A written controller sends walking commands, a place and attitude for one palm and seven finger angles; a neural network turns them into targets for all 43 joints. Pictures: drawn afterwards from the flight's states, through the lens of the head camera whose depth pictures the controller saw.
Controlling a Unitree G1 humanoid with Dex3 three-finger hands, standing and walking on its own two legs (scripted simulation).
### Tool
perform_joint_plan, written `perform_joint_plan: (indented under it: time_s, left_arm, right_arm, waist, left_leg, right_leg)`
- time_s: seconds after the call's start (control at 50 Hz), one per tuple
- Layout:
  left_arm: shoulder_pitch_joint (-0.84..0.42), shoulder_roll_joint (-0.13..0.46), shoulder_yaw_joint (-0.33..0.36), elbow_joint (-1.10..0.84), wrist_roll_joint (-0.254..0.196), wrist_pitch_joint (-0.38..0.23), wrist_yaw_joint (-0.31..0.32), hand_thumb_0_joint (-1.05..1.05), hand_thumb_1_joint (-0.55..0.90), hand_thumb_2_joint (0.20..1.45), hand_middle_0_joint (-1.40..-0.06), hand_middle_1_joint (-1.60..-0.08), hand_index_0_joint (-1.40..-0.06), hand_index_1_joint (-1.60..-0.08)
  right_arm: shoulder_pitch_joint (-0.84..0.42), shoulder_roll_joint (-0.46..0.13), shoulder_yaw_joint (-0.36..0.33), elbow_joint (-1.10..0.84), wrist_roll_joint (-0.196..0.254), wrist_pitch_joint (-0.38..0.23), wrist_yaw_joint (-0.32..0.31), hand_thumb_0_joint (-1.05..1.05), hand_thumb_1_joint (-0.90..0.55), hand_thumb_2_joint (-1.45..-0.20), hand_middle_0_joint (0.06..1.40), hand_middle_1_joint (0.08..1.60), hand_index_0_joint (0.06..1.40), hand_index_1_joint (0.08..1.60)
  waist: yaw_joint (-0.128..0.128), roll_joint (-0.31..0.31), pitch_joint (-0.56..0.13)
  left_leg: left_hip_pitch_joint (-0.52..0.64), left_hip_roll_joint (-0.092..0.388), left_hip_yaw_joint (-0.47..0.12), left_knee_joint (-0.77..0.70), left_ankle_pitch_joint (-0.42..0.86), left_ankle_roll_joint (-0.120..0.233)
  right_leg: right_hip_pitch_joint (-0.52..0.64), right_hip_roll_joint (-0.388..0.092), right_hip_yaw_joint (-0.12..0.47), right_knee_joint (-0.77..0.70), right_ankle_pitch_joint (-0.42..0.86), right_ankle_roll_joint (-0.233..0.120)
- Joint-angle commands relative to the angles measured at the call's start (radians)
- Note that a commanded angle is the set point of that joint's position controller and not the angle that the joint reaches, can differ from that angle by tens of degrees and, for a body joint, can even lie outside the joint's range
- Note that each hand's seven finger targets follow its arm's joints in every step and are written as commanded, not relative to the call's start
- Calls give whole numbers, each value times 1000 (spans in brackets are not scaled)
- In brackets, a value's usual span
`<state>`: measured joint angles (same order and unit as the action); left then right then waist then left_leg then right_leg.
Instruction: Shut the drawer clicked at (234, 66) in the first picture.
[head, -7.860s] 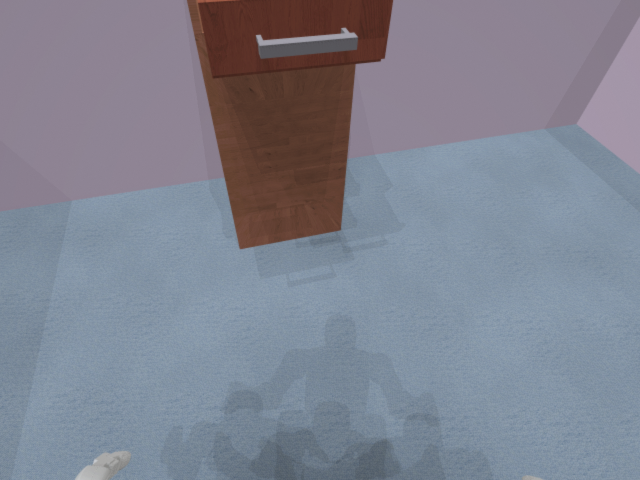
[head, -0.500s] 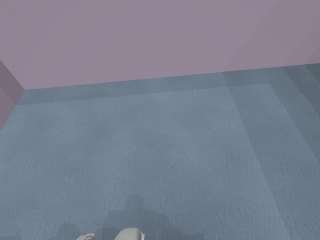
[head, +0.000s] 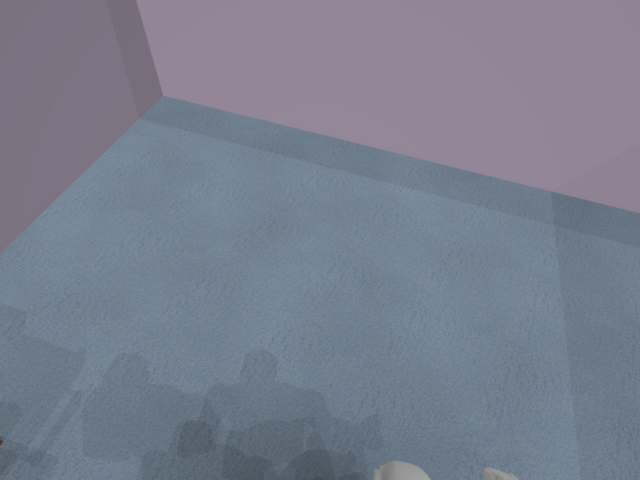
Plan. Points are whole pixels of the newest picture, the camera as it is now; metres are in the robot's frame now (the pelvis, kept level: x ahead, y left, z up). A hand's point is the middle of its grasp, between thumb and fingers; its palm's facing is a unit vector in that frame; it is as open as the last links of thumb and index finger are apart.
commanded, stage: turn to face it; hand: left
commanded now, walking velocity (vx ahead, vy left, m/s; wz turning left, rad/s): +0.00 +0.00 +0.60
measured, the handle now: out of the picture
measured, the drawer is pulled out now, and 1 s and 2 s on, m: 0.25 0.25 0.25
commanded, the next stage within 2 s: take the last steps up to it in 2.00 s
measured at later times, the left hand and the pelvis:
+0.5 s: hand out of the picture +0.05 +0.15 -0.13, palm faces +0.29 -0.91 -0.30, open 7.3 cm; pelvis +0.00 -0.07 +0.00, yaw +18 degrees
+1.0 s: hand out of the picture -0.13 +0.20 -0.17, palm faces +0.61 -0.75 -0.24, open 7.4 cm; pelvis -0.04 -0.01 +0.00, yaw +36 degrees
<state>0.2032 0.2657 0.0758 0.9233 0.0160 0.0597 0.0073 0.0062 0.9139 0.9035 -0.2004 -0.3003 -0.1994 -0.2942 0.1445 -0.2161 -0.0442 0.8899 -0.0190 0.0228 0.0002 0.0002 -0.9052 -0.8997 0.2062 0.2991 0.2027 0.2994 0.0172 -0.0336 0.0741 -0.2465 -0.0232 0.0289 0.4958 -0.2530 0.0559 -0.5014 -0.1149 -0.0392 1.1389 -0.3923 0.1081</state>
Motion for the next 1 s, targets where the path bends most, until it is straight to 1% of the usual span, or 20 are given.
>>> perform_joint_plan:
  time_s: [0.0, 0.12, 0.2, 0.24, 0.26, 0.28, 0.3, 0.32, 0.36, 0.4, 0.52, 0.68, 0.74, 0.76, 0.78, 0.8, 0.82, 0.84, 0.9, 0.98]
  left_arm:
    - [-23, 78, 17, -93, 0, -24, 9, 0, 900, 900, -200, -300, -200, -300]
    - [-113, 61, 8, -143, -6, -31, 13, 0, 900, 900, -200, -300, -200, -300]
    - [-62, 50, 4, -141, -17, -41, 17, 0, 900, 900, -200, -300, -200, -300]
    - [17, 71, 11, -123, -17, -57, 21, 0, 900, 900, -200, -300, -200, -300]
    - [52, 135, 22, -118, -8, -69, 26, 0, 900, 900, -200, -300, -200, -300]
    - [59, 229, 39, -119, 7, -72, 34, 0, 900, 900, -200, -300, -200, -300]
    - [61, 226, 30, -127, 1, -63, 35, 0, 900, 900, -200, -300, -200, -300]
    - [-8, 166, 26, -136, 0, -66, 39, 0, 900, 900, -200, -300, -200, -300]
    - [-98, 117, 6, -156, -3, -63, 31, 0, 900, 900, -200, -300, -200, -300]
    - [-80, 94, -2, -149, -2, -70, 26, 0, 900, 900, -200, -300, -200, -300]
    - [16, 114, 6, -111, 4, -67, 29, 0, 900, 900, -200, -300, -200, -300]
    - [87, 173, 29, -69, 18, -55, 23, 0, 900, 900, -200, -300, -200, -300]
    - [72, 172, 35, -59, 7, -47, 17, 0, 900, 900, -200, -300, -200, -300]
    - [77, 145, 31, -67, -2, -42, 15, 0, 900, 900, -200, -300, -200, -300]
    - [50, 76, 15, -113, -9, -39, 5, 0, 900, 900, -200, -300, -200, -300]
    - [-21, 75, 3, -141, 1, -28, 11, 0, 900, 900, -200, -300, -200, -300]
    - [-41, 88, 4, -138, 4, -21, 13, 0, 900, 900, -200, -300, -200, -300]
    - [-52, 74, 11, -121, 6, -23, 15, 0, 900, 900, -200, -300, -200, -300]
    - [-7, 94, 17, -82, 0, -24, 3, 0, 900, 900, -200, -300, -200, -300]
    - [-4, 93, 17, -77, 1, -22, 5, 0, 900, 900, -200, -300, -200, -300]
  right_arm:
    - [70, -208, -57, -44, 3, -15, -10, 0, -900, -900, 200, 300, 200, 300]
    - [105, -212, -70, -31, -4, -6, -9, 0, -900, -900, 200, 300, 200, 300]
    - [74, -218, -76, -42, -6, 0, -8, 0, -900, -900, 200, 300, 200, 300]
    - [51, -202, -79, -49, 4, 1, -5, 0, -900, -900, 200, 300, 200, 300]
    - [70, -151, -71, -53, 14, -1, 1, 0, -900, -900, 200, 300, 200, 300]
    - [81, -85, -60, -78, 15, -2, 3, 0, -900, -900, 200, 300, 200, 300]
    - [61, -145, -74, -81, 2, 6, 0, 0, -900, -900, 200, 300, 200, 300]
    - [68, -153, -81, -65, 1, 20, 5, 0, -900, -900, 200, 300, 200, 300]
    - [95, -136, -79, -16, -5, 35, 20, 0, -900, -900, 200, 300, 200, 300]
    - [114, -114, -73, -7, -6, 41, 30, 0, -900, -900, 200, 300, 200, 300]
    - [39, -121, -67, -15, -3, 51, 34, 0, -900, -900, 200, 300, 200, 300]
    - [-51, -91, -36, -53, 9, 23, 32, 0, -900, -900, 200, 300, 200, 300]
    - [35, -118, -41, -41, 7, 7, 27, 0, -900, -900, 200, 300, 200, 300]
    - [97, -179, -55, -26, 6, -4, 26, 0, -900, -900, 200, 300, 200, 300]
    - [152, -301, -88, -25, 1, -11, 17, 0, -900, -900, 200, 300, 200, 300]
    - [216, -337, -93, 3, 8, -1, 9, 0, -900, -900, 200, 300, 200, 300]
    - [195, -310, -83, 0, 6, 1, 3, 0, -900, -900, 200, 300, 200, 300]
    - [149, -274, -76, -8, 3, -5, -8, 0, -900, -900, 200, 300, 200, 300]
    - [21, -219, -51, -48, 3, -9, -12, 0, -900, -900, 200, 300, 200, 300]
    - [43, -214, -53, -48, 6, -12, -10, 0, -900, -900, 200, 300, 200, 300]
  waist:
    - [-37, 144, -117]
    - [-62, 183, -112]
    - [-34, 196, -141]
    - [9, 149, -173]
    - [21, 2, -204]
    - [29, -291, -200]
    - [29, -204, -168]
    - [-5, -165, -125]
    - [-49, -104, -45]
    - [-50, -124, -30]
    - [-8, -147, -22]
    - [40, -200, -99]
    - [-11, -139, -157]
    - [-51, 9, -202]
    - [-91, 353, -198]
    - [-118, 309, -220]
    - [-102, 218, -184]
    - [-92, 270, -155]
    - [-30, 217, -92]
    - [-30, 163, -96]
  left_leg:
    - [152, 243, -268, -157, 460, 99]
    - [143, 238, -373, -126, 445, 127]
    - [59, 203, -422, -70, 508, 106]
    - [-34, 153, -402, 8, 407, 50]
    - [-193, 78, -328, 119, 168, -19]
    - [-384, -71, -117, 359, -302, -104]
    - [-349, -27, -131, 555, -369, -101]
    - [-333, 8, -158, 649, -301, -97]
    - [-327, 36, -104, 750, -165, -114]
    - [-333, 40, -73, 764, -94, -128]
    - [-337, 71, -40, 660, -91, -149]
    - [-179, 56, 63, 273, -208, -121]
    - [10, 44, 82, -2, -13, -99]
    - [192, 107, -13, -121, 138, -73]
    - [344, 388, -393, -143, 522, 50]
    - [323, 464, -423, -123, 721, 142]
    - [267, 440, -355, -127, 613, 144]
    - [235, 370, -335, -123, 603, 123]
    - [140, 255, -229, -139, 529, 82]
    - [124, 229, -254, -174, 408, 80]
  right_leg:
    - [-60, 4, 36, -41, 25, 12]
    - [-3, 45, 43, -249, -48, 3]
    - [178, 99, 26, -473, -1, -18]
    - [368, 81, 27, -724, 184, -21]
    - [553, -62, 148, -835, 239, -56]
    - [625, -348, 415, -858, 387, -176]
    - [458, -412, 397, -847, 427, -253]
    - [371, -360, 312, -865, 343, -253]
    - [302, -236, 177, -860, 257, -213]
    - [297, -189, 72, -854, 289, -181]
    - [367, -222, 20, -869, 244, -195]
    - [443, -278, -49, -740, 539, -228]
    - [390, -256, -135, -583, 515, -155]
    - [252, -217, -163, -412, 386, -103]
    - [-83, -59, -179, -187, -181, -10]
    - [-127, -27, -63, -54, -296, -12]
    - [-121, -48, -20, 0, -230, -23]
    - [-136, -41, 0, 24, -173, -18]
    - [-82, -20, 19, 51, -10, -7]
    - [-54, 0, 29, 1, 46, 6]
